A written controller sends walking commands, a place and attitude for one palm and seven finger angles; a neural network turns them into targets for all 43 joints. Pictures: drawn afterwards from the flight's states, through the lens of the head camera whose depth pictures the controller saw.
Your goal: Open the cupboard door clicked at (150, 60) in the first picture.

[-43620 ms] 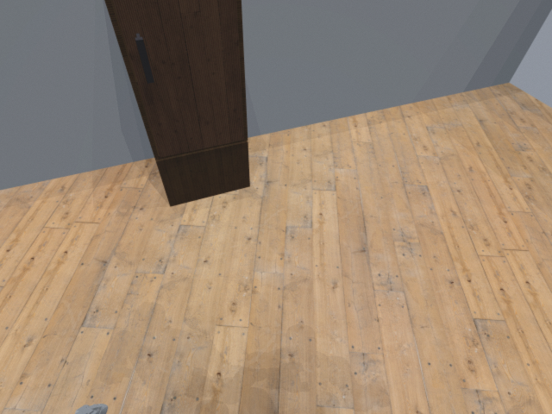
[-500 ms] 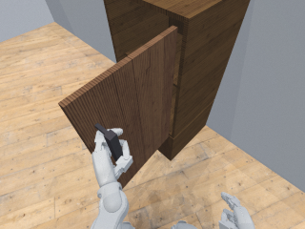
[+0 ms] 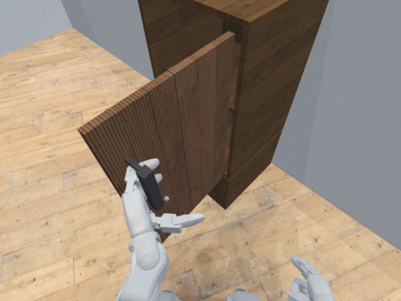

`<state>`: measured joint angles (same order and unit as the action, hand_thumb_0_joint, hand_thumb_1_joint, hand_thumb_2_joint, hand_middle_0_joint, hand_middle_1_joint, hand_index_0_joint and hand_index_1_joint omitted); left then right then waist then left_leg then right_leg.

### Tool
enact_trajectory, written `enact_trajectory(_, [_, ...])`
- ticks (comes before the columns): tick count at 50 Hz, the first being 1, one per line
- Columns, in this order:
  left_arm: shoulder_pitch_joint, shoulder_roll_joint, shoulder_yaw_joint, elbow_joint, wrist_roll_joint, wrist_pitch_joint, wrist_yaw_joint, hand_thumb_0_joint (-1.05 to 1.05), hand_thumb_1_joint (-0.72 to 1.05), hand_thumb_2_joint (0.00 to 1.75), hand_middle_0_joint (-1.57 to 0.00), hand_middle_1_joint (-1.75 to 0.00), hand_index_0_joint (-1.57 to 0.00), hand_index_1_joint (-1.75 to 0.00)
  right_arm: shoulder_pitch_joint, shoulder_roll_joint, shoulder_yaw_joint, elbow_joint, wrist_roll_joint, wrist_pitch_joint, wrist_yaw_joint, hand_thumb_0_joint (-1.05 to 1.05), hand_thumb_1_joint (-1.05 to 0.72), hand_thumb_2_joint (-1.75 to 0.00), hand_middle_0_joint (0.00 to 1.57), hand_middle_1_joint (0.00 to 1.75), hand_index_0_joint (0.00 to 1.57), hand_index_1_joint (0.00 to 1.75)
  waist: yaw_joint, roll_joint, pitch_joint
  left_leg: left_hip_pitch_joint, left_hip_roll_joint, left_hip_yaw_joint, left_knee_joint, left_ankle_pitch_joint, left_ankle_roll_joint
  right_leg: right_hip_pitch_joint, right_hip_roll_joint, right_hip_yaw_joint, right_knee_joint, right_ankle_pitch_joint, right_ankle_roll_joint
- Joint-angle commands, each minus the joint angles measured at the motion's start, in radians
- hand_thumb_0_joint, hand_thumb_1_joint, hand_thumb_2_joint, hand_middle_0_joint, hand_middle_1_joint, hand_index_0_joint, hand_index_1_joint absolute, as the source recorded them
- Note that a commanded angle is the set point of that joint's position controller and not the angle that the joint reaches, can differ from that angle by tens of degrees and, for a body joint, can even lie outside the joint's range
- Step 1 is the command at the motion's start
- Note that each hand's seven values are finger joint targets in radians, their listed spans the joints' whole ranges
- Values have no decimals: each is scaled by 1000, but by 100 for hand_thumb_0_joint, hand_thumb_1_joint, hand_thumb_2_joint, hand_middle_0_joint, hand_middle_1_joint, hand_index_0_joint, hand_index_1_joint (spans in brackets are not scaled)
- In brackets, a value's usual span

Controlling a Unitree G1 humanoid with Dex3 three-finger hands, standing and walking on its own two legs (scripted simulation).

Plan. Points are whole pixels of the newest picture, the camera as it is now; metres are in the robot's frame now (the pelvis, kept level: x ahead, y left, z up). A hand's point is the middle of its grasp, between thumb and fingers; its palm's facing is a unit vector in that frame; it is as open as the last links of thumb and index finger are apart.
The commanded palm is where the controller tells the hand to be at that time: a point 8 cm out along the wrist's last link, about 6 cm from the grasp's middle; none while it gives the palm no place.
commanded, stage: open thumb and fingers to let go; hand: left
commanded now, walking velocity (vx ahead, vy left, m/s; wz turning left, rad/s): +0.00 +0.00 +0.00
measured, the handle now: (144, 184) +0.34 +0.13 +0.04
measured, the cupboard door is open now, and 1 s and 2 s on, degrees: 94 95 95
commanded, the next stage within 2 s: slide the hand sideways off the handle in 0.20 s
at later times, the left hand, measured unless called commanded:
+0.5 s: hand (159, 215) +0.27 +0.09 +0.04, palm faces -0.12 -0.99 -0.05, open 15.9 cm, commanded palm +0.25 +0.14 +0.04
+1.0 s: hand (142, 231) +0.24 +0.12 +0.04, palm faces -0.08 -1.00 +0.01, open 16.1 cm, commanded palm +0.21 +0.18 +0.04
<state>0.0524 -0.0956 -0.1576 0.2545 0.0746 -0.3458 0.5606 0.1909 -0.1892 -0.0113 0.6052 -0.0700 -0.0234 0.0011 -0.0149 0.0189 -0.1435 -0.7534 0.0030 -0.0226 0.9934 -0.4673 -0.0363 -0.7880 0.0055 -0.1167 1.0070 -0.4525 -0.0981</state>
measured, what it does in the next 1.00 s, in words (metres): stands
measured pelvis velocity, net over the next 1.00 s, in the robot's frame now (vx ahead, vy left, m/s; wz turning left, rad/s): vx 0.01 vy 0.04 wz -0.03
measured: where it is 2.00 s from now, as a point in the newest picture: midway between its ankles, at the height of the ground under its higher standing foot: outside the picture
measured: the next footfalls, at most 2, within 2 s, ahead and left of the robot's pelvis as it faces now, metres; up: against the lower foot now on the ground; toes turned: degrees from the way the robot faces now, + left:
none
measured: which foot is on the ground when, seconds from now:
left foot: down 0.00-1.00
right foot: down 0.00-1.00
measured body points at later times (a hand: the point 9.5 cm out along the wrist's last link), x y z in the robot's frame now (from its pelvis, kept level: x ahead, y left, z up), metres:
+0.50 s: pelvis -0.01 +0.02 +0.00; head +0.04 +0.01 +0.44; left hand +0.27 +0.14 +0.05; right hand +0.16 -0.20 -0.10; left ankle +0.01 +0.14 -0.67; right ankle +0.03 -0.06 -0.67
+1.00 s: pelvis +0.01 +0.04 -0.01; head +0.06 +0.03 +0.43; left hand +0.24 +0.17 +0.04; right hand +0.18 -0.18 -0.09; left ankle +0.01 +0.15 -0.67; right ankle +0.03 -0.06 -0.67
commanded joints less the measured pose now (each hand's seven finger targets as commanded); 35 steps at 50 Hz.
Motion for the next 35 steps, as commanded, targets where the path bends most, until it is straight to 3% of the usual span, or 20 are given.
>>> enact_trajectory(1, [-199,3,26,-218,21,-63,30,0,-50,30,-22,-70,-22,-70,-79,-74,-24,-152,1,-50,-10,0,-90,-90,20,30,20,30,-5,-112,-237,0,-31,4,-68,117,43,277,-68,199,-235,175,90])
enact_trajectory(3, [-190,-2,25,-218,25,-61,36,0,-50,30,-20,-60,-20,-60,-78,-73,-23,-155,0,-50,-8,0,-90,-90,20,30,20,30,5,-96,-240,6,-31,6,-76,121,42,274,-61,185,-227,166,84])
enact_trajectory(9, [-209,-35,-8,-216,49,-47,50,0,-50,30,-15,-30,-15,-30,-70,-75,-22,-162,-5,-53,-5,0,-90,-90,20,30,20,30,-3,-85,-228,38,-26,5,-83,135,46,221,-35,128,-196,159,71])
enact_trajectory(15, [-221,-41,-7,-206,41,-32,57,0,-50,30,-15,-30,-15,-30,-76,-75,-19,-160,-5,-54,-6,0,-90,-90,20,30,20,30,-1,-112,-231,29,-28,1,-82,130,46,221,-33,125,-194,146,72])
enact_trajectory(16, [-216,63,-190,-241,136,-70,-148,0,-50,30,-15,-30,-15,-30,-24,-119,-16,-143,3,-50,-2,0,-90,-90,20,30,20,30,-81,-123,-194,47,-26,8,-61,137,63,187,-38,144,-169,239,77])
enact_trajectory(17, [-241,147,-93,-281,97,-108,-257,0,-50,30,-15,-30,-15,-30,-20,-113,-23,-166,12,-49,-7,0,-90,-90,20,30,20,30,-46,-90,-247,33,-28,8,-52,152,68,224,-43,148,-153,279,71])
enact_trajectory(18, [-244,172,-92,-312,74,-130,-343,0,-50,30,-15,-30,-15,-30,-24,-116,-22,-176,17,-49,-13,0,-90,-90,20,30,20,30,-38,-58,-284,42,-29,9,-51,156,68,251,-45,159,-143,293,69])
enact_trajectory(19, [-234,169,-109,-325,39,-139,-428,0,-50,30,-15,-30,-15,-30,-17,-119,-20,-189,29,-50,-15,0,-90,-90,20,30,20,30,-46,-29,-278,55,-28,10,-49,159,68,247,-44,164,-144,293,65])
enact_trajectory(20, [-213,163,-108,-316,-15,-142,-506,0,-50,30,-15,-30,-15,-30,-16,-120,-16,-199,41,-58,-16,0,-90,-90,20,30,20,30,-46,-41,-262,56,-29,6,-53,154,67,247,-42,164,-152,285,67])
enact_trajectory(22, [-148,114,-77,-330,-146,-123,-578,0,-50,30,-15,-30,-15,-30,-33,-114,-9,-234,67,-72,-21,0,-90,-90,20,30,20,30,-21,-40,-240,57,-31,3,-73,122,61,251,-33,152,-179,202,67])
enact_trajectory(23, [-128,84,-77,-337,-188,-110,-582,0,-50,30,-15,-30,-15,-30,-37,-114,-6,-245,74,-79,-21,0,-90,-90,20,30,20,30,-17,-57,-219,63,-31,-3,-85,115,59,241,-27,135,-186,172,67])
enact_trajectory(25, [-45,99,-23,-341,-224,-92,-556,0,-50,30,-15,-30,-15,-30,-41,-118,-7,-263,79,-89,-16,0,-90,-90,20,30,20,30,8,-87,-205,50,-32,-2,-92,106,55,238,-27,127,-189,126,68])
enact_trajectory(26, [-12,121,0,-350,-212,-90,-532,0,-50,30,-15,-30,-15,-30,-36,-124,-10,-266,77,-88,-13,0,-90,-90,20,30,20,30,15,-93,-196,50,-31,-3,-94,116,55,229,-25,118,-178,138,66])
enact_trajectory(28, [19,112,-28,-388,-165,-93,-496,0,-50,30,-15,-30,-15,-30,-21,-125,-15,-281,69,-88,0,0,-90,-90,20,30,20,30,6,-91,-196,50,-29,-6,-87,126,57,195,-22,100,-146,157,66])
enact_trajectory(29, [61,130,-26,-393,-139,-93,-482,0,-50,30,-15,-30,-15,-30,-18,-129,-14,-288,66,-85,5,0,-90,-90,20,30,20,30,12,-92,-181,39,-28,-7,-85,125,57,185,-20,98,-137,150,62])
enact_trajectory(31, [60,150,-30,-420,-101,-99,-469,0,-50,30,-15,-30,-15,-30,-10,-129,-19,-297,61,-80,10,0,-90,-90,20,30,20,30,1,-84,-174,20,-27,-6,-71,99,58,159,-24,106,-126,125,62])
enact_trajectory(34, [61,185,-9,-451,-86,-102,-469,0,-50,30,-15,-30,-15,-30,-13,-133,-18,-311,61,-73,4,0,-90,-90,20,30,20,30,0,-84,-157,-7,-27,-6,-62,53,60,136,-21,118,-130,56,60])
enact_trajectory(35, [75,189,-1,-468,-92,-103,-472,0,-50,30,-15,-30,-15,-30,-23,-128,-17,-319,61,-73,2,0,-90,-90,20,30,20,30,12,-48,-163,-5,-28,-4,-65,49,59,139,-21,121,-129,49,58])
